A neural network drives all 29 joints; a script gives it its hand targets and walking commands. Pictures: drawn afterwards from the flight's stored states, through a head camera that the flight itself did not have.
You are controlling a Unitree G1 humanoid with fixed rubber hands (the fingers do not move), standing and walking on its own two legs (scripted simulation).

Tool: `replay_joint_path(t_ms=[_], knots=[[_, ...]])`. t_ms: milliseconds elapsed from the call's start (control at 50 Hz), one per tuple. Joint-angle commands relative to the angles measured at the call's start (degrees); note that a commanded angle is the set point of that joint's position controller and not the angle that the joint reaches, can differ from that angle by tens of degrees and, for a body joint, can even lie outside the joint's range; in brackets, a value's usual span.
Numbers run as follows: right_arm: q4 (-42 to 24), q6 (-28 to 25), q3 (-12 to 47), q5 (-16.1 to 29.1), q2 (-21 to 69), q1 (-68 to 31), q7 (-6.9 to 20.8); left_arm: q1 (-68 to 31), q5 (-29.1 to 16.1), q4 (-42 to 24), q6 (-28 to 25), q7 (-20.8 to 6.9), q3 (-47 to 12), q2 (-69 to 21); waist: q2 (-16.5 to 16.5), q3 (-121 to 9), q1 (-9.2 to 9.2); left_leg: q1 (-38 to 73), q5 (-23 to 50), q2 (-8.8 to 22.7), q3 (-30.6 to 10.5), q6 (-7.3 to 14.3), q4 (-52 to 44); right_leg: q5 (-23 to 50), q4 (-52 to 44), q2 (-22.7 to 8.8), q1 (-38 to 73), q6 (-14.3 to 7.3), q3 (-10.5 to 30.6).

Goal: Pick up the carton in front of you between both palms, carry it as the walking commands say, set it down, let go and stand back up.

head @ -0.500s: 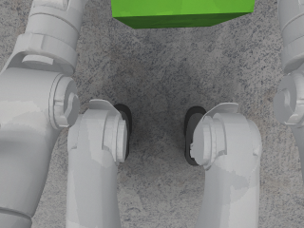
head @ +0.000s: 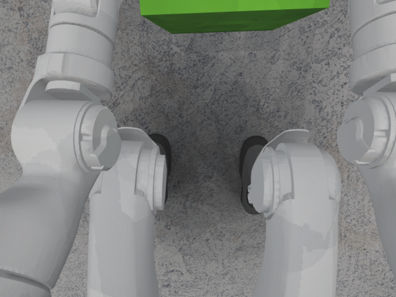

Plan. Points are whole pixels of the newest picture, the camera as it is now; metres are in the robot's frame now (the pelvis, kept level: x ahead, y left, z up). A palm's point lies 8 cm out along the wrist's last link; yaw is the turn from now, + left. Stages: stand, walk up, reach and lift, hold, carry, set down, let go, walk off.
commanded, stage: reach and lift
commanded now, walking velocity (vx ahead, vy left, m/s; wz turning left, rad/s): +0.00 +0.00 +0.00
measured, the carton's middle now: out of the picture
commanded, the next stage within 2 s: none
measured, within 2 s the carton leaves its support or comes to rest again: leaves its support in 0.10 s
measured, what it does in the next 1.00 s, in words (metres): rises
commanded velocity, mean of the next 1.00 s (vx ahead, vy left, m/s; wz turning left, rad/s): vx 0.00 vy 0.00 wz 0.00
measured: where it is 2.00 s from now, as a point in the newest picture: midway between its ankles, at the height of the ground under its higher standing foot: (203, 185)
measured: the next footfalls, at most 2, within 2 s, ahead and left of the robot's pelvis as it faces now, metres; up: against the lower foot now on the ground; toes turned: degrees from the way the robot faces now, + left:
none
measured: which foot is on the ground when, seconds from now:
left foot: down 0.00-1.00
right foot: down 0.00-1.00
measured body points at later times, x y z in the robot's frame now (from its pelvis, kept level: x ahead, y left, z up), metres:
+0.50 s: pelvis -0.02 +0.01 +0.09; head +0.27 -0.02 +0.44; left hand +0.53 +0.12 +0.02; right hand +0.52 -0.18 +0.02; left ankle +0.11 +0.14 -0.33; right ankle +0.10 -0.13 -0.33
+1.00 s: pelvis +0.02 +0.01 +0.21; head +0.24 -0.01 +0.60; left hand +0.49 +0.13 +0.16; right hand +0.48 -0.17 +0.15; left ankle +0.11 +0.14 -0.33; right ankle +0.10 -0.13 -0.33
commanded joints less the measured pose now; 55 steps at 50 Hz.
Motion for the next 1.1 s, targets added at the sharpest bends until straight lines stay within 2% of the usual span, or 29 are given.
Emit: replay_joint_path(t_ms=[0,80,120,160,180,240,320,360,420,520,620,720,860,1080], knots=[[-11.90,0.54,17.26,6.23,57.54,-26.27,15.61,-32.01,-6.77,-9.47,0.97,-14.55,-21.73,-54.76,-1.52,-74.23,-1.71,32.21,24.53,-3.25,7.87,3.44,-7.60,26.45,-10.32,3.89,33.25,-1.41,-5.98],[-25.22,1.22,22.70,10.09,62.75,-30.22,13.45,-35.66,-11.07,-19.55,1.71,-12.95,-27.84,-60.06,-2.01,-103.35,-2.09,41.32,37.43,-3.83,8.46,3.03,-7.77,41.33,-10.38,4.57,47.50,-0.82,-6.14],[-30.33,2.47,23.76,10.15,64.72,-30.84,12.28,-36.15,-11.09,-24.18,3.03,-12.31,-29.44,-62.90,-3.09,-116.25,-2.74,42.56,40.56,-4.31,8.74,2.71,-9.40,47.62,-11.36,5.17,55.46,-0.40,-6.06],[-33.95,3.55,25.22,9.53,67.62,-29.63,10.63,-35.36,-10.36,-28.31,4.06,-11.31,-31.30,-64.41,-3.39,-126.03,-2.23,45.91,40.74,-5.10,8.88,2.34,-11.49,47.00,-12.87,5.88,57.08,0.44,-6.72],[-34.20,4.29,25.23,8.87,68.46,-27.92,10.32,-34.00,-9.46,-28.86,4.71,-11.17,-31.21,-64.49,-3.49,-126.39,-1.84,46.04,39.32,-5.39,8.86,2.26,-12.62,45.21,-14.03,6.21,56.42,0.65,-6.80],[-27.78,6.62,22.94,5.29,71.06,-21.10,10.88,-27.82,-5.22,-23.37,6.59,-11.70,-27.90,-65.50,-3.82,-111.88,-0.72,39.20,32.11,-6.02,8.97,2.12,-16.97,37.34,-18.30,6.92,50.07,1.27,-7.45],[-14.95,8.14,13.58,-2.50,73.31,-14.51,12.53,-20.54,2.95,-11.82,8.19,-13.58,-17.10,-66.13,-4.47,-85.65,1.08,28.90,15.91,-6.02,9.32,2.64,-24.25,18.02,-26.36,6.94,35.12,0.72,-7.86],[-12.05,8.30,8.62,-6.10,72.53,-13.60,13.09,-19.41,6.64,-8.96,8.55,-14.37,-12.22,-65.48,-4.40,-80.39,1.18,27.42,12.00,-6.03,9.28,2.91,-27.14,13.68,-29.46,7.05,32.70,0.36,-7.58],[-10.67,8.10,4.29,-9.20,71.55,-14.02,13.33,-20.02,9.38,-7.83,8.60,-14.96,-8.81,-65.08,-3.84,-80.02,0.50,28.61,10.02,-6.11,9.08,2.97,-30.36,11.28,-32.70,7.15,33.19,-0.03,-7.58],[-11.97,8.32,2.94,-10.54,72.11,-15.56,13.60,-21.82,9.93,-9.07,9.08,-15.60,-9.09,-66.47,-2.44,-86.48,-0.57,33.48,9.28,-6.10,8.99,2.69,-34.70,10.59,-36.89,7.17,38.35,-0.25,-7.73],[-16.68,9.71,7.87,-8.11,76.70,-15.48,14.11,-21.05,7.69,-12.69,10.49,-16.16,-14.16,-70.83,-2.14,-97.62,-0.52,40.92,12.74,-6.08,9.27,2.29,-37.92,14.36,-39.79,7.28,46.39,0.26,-8.27],[-21.22,11.29,14.00,-5.06,81.01,-10.80,14.57,-15.70,5.00,-16.44,11.91,-16.83,-19.96,-74.71,-2.90,-103.27,-0.25,47.55,18.02,-6.20,8.88,1.77,-40.95,19.93,-42.53,7.56,53.50,0.98,-8.17],[-23.57,10.90,18.55,-3.36,84.02,-1.34,14.04,-5.94,3.16,-18.55,11.61,-17.18,-24.94,-77.47,-3.04,-98.64,-0.23,53.13,22.27,-6.32,7.39,1.39,-46.37,24.61,-47.83,7.73,59.57,1.43,-6.79],[-21.96,8.26,18.02,-5.72,85.49,12.58,13.01,8.53,5.62,-16.46,9.15,-16.66,-24.98,-78.90,-2.03,-85.43,-0.09,62.70,21.74,-5.84,4.47,1.96,-58.57,24.21,-59.61,7.56,69.09,0.77,-3.89]])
